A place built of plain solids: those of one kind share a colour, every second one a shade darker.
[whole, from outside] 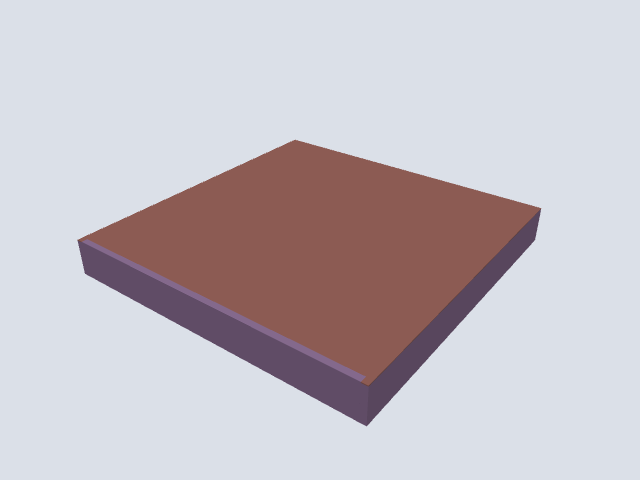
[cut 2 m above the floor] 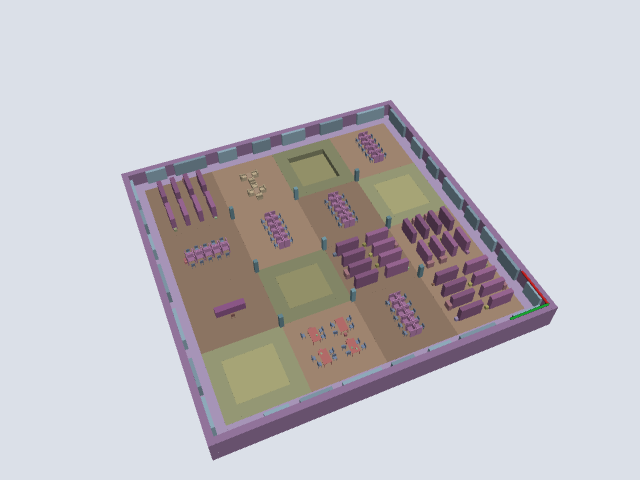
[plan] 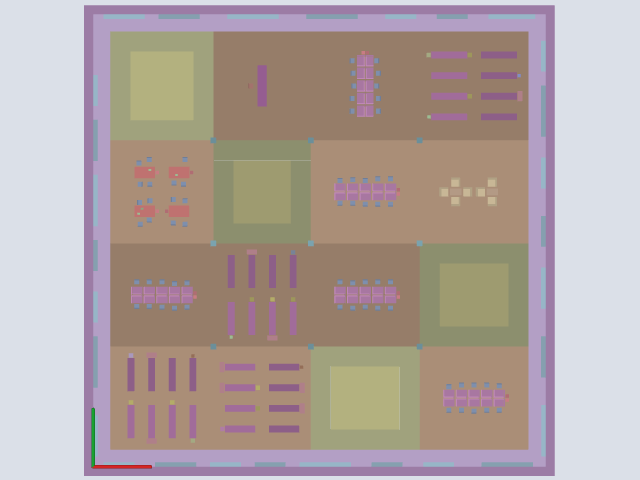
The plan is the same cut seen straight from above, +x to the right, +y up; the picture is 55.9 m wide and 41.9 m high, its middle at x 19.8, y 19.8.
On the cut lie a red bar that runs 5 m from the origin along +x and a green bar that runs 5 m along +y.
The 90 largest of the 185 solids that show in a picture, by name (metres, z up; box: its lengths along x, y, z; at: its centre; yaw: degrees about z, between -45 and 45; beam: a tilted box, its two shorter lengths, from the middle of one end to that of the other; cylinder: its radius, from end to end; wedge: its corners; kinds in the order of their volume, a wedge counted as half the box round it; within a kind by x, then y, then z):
{
 "floor_bay_1": {"box": [9.0, 9.0, 1.5], "at": [6.0, 6.0, -0.75]},
 "floor_bay_2": {"box": [9.0, 9.0, 1.5], "at": [6.0, 15.0, -0.75]},
 "floor_bay_3": {"box": [9.0, 9.0, 1.5], "at": [6.0, 24.0, -0.75]},
 "floor_bay_4": {"box": [8.5, 9.0, 1.5], "at": [14.75, 6.0, -0.75]},
 "floor_bay_5": {"box": [8.5, 9.0, 1.5], "at": [14.75, 15.0, -0.75]},
 "floor_bay_6": {"box": [8.5, 9.5, 1.5], "at": [14.75, 33.25, -0.75]},
 "floor_bay_7": {"box": [9.5, 9.0, 1.5], "at": [23.75, 15.0, -0.75]},
 "floor_bay_8": {"box": [9.5, 9.0, 1.5], "at": [23.75, 24.0, -0.75]},
 "floor_bay_9": {"box": [9.5, 9.5, 1.5], "at": [23.75, 33.25, -0.75]},
 "floor_bay_10": {"box": [9.5, 9.0, 1.5], "at": [33.25, 6.0, -0.75]},
 "floor_bay_11": {"box": [9.5, 9.0, 1.5], "at": [33.25, 24.0, -0.75]},
 "floor_bay_12": {"box": [9.5, 9.5, 1.5], "at": [33.25, 33.25, -0.75]},
 "wall_1": {"box": [0.8, 39.5, 4.8], "at": [-0.4, 19.75, 0.9]},
 "wall_2": {"box": [41.1, 0.8, 4.8], "at": [19.75, -0.4, 0.9]},
 "wall_3": {"box": [41.1, 0.8, 4.8], "at": [19.75, 39.9, 0.9]},
 "wall_4": {"box": [0.8, 39.5, 4.8], "at": [39.9, 19.75, 0.9]},
 "floor_aisle_1": {"box": [1.5, 36.5, 1.5], "at": [0.75, 19.75, -0.75]},
 "floor_aisle_2": {"box": [39.5, 1.5, 1.5], "at": [19.75, 0.75, -0.75]},
 "floor_aisle_3": {"box": [39.5, 1.5, 1.5], "at": [19.75, 38.75, -0.75]},
 "floor_aisle_4": {"box": [1.5, 36.5, 1.5], "at": [38.75, 19.75, -0.75]},
 "floor_rim_1": {"box": [1.75, 6.0, 1.5], "at": [2.37, 33.25, -0.75]},
 "floor_rim_2": {"box": [9.0, 1.75, 1.5], "at": [6.0, 29.37, -0.75]},
 "floor_rim_3": {"box": [9.0, 1.75, 1.5], "at": [6.0, 37.13, -0.75]},
 "floor_rim_4": {"box": [1.75, 6.0, 1.5], "at": [9.63, 33.25, -0.75]},
 "floor_rim_5": {"box": [1.75, 5.5, 1.5], "at": [11.37, 24.0, -0.75]},
 "floor_rim_6": {"box": [8.5, 1.75, 1.5], "at": [14.75, 20.37, -0.75]},
 "floor_rim_7": {"box": [8.5, 1.75, 1.5], "at": [14.75, 27.63, -0.75]},
 "floor_rim_8": {"box": [1.75, 5.5, 1.5], "at": [18.13, 24.0, -0.75]},
 "floor_rim_9": {"box": [1.75, 5.5, 1.5], "at": [19.87, 6.0, -0.75]},
 "floor_rim_10": {"box": [9.5, 1.75, 1.5], "at": [23.75, 2.37, -0.75]},
 "floor_rim_11": {"box": [9.5, 1.75, 1.5], "at": [23.75, 9.63, -0.75]},
 "floor_rim_12": {"box": [1.75, 5.5, 1.5], "at": [27.63, 6.0, -0.75]},
 "floor_rim_13": {"box": [1.75, 5.5, 1.5], "at": [29.37, 15.0, -0.75]},
 "floor_rim_14": {"box": [9.5, 1.75, 1.5], "at": [33.25, 11.37, -0.75]},
 "floor_rim_15": {"box": [9.5, 1.75, 1.5], "at": [33.25, 18.63, -0.75]},
 "floor_rim_16": {"box": [1.75, 5.5, 1.5], "at": [37.13, 15.0, -0.75]},
 "ceil_hall_1": {"box": [41.1, 41.1, 0.1], "at": [19.75, 19.75, 3.25]},
 "floor_well_1": {"box": [5.5, 6.0, 1.5], "at": [6.0, 33.25, -0.75]},
 "floor_well_2": {"box": [5.0, 5.5, 1.5], "at": [14.75, 24.0, -0.75]},
 "floor_well_3": {"box": [6.0, 5.5, 1.5], "at": [23.75, 6.0, -0.75]},
 "floor_well_4": {"box": [6.0, 5.5, 0.6], "at": [33.25, 15.0, -1.2]},
 "range_1": {"box": [0.6, 2.9, 2.1], "at": [3.3, 3.95, 1.05]},
 "range_2": {"box": [0.6, 2.9, 2.1], "at": [3.3, 8.05, 1.05]},
 "range_3": {"box": [0.6, 2.9, 2.1], "at": [5.1, 3.95, 1.05]},
 "range_4": {"box": [0.6, 2.9, 2.1], "at": [5.1, 8.05, 1.05]},
 "range_5": {"box": [0.6, 2.9, 2.1], "at": [6.9, 3.95, 1.05]},
 "range_6": {"box": [0.6, 2.9, 2.1], "at": [6.9, 8.05, 1.05]},
 "range_7": {"box": [0.6, 2.9, 2.1], "at": [8.7, 3.95, 1.05]},
 "range_8": {"box": [0.6, 2.9, 2.1], "at": [8.7, 8.05, 1.05]},
 "range_9": {"box": [0.6, 2.9, 2.1], "at": [12.05, 12.95, 1.05]},
 "range_10": {"box": [0.6, 2.9, 2.1], "at": [12.05, 17.05, 1.05]},
 "range_11": {"box": [2.65, 0.6, 2.1], "at": [12.82, 3.3, 1.05]},
 "range_12": {"box": [2.65, 0.6, 2.1], "at": [12.82, 5.1, 1.05]},
 "range_13": {"box": [2.65, 0.6, 2.1], "at": [12.82, 6.9, 1.05]},
 "range_14": {"box": [2.65, 0.6, 2.1], "at": [12.82, 8.7, 1.05]},
 "range_15": {"box": [0.6, 2.9, 2.1], "at": [13.85, 12.95, 1.05]},
 "range_16": {"box": [0.6, 2.9, 2.1], "at": [13.85, 17.05, 1.05]},
 "range_17": {"box": [0.6, 2.9, 2.1], "at": [15.65, 12.95, 1.05]},
 "range_18": {"box": [0.6, 2.9, 2.1], "at": [15.65, 17.05, 1.05]},
 "range_19": {"box": [2.65, 0.6, 2.1], "at": [16.68, 3.3, 1.05]},
 "range_20": {"box": [2.65, 0.6, 2.1], "at": [16.68, 5.1, 1.05]},
 "range_21": {"box": [2.65, 0.6, 2.1], "at": [16.68, 6.9, 1.05]},
 "range_22": {"box": [2.65, 0.6, 2.1], "at": [16.68, 8.7, 1.05]},
 "range_23": {"box": [0.6, 2.9, 2.1], "at": [17.45, 12.95, 1.05]},
 "range_24": {"box": [0.6, 2.9, 2.1], "at": [17.45, 17.05, 1.05]},
 "range_25": {"box": [3.15, 0.6, 2.1], "at": [31.07, 30.55, 1.05]},
 "range_26": {"box": [3.15, 0.6, 2.1], "at": [31.07, 32.35, 1.05]},
 "range_27": {"box": [3.15, 0.6, 2.1], "at": [31.07, 34.15, 1.05]},
 "range_28": {"box": [3.15, 0.6, 2.1], "at": [31.07, 35.95, 1.05]},
 "range_29": {"box": [3.15, 0.6, 2.1], "at": [35.42, 30.55, 1.05]},
 "range_30": {"box": [3.15, 0.6, 2.1], "at": [35.42, 32.35, 1.05]},
 "range_31": {"box": [3.15, 0.6, 2.1], "at": [35.42, 34.15, 1.05]},
 "range_32": {"box": [3.15, 0.6, 2.1], "at": [35.42, 35.95, 1.05]},
 "wallshelf_1": {"box": [0.4, 3.6, 2.1], "at": [0.2, 2.7, 1.05]},
 "wallshelf_2": {"box": [0.4, 4.5, 2.1], "at": [0.2, 9.15, 1.05]},
 "wallshelf_3": {"box": [0.4, 4.5, 2.1], "at": [0.2, 23.25, 1.05]},
 "wallshelf_4": {"box": [0.4, 3.6, 2.1], "at": [0.2, 28.5, 1.05]},
 "wallshelf_5": {"box": [3.6, 0.4, 2.1], "at": [2.7, 39.3, 1.05]},
 "wallshelf_6": {"box": [3.6, 0.4, 2.1], "at": [7.2, 0.2, 1.05]},
 "wallshelf_7": {"box": [3.6, 0.4, 2.1], "at": [7.5, 39.3, 1.05]},
 "wallshelf_8": {"box": [4.5, 0.4, 2.1], "at": [13.95, 39.3, 1.05]},
 "wallshelf_9": {"box": [4.5, 0.4, 2.1], "at": [20.25, 0.2, 1.05]},
 "wallshelf_10": {"box": [4.5, 0.4, 2.1], "at": [20.85, 39.3, 1.05]},
 "wallshelf_11": {"box": [4.5, 0.4, 2.1], "at": [36.15, 0.2, 1.05]},
 "wallshelf_12": {"box": [4.1, 0.4, 2.1], "at": [36.55, 39.3, 1.05]},
 "wallshelf_13": {"box": [0.4, 4.5, 2.1], "at": [39.3, 3.15, 1.05]},
 "wallshelf_14": {"box": [0.4, 3.6, 2.1], "at": [39.3, 9.6, 1.05]},
 "wallshelf_15": {"box": [0.4, 3.6, 2.1], "at": [39.3, 15.6, 1.05]},
 "wallshelf_16": {"box": [0.4, 4.5, 2.1], "at": [39.3, 31.05, 1.05]},
 "desk_counter_1": {"box": [0.8, 3.6, 1.05], "at": [14.75, 33.25, 0.53]}
}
